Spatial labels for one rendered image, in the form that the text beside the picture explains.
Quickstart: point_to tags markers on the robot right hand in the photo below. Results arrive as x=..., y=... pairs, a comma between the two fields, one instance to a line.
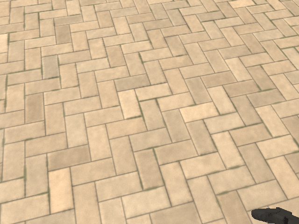
x=274, y=216

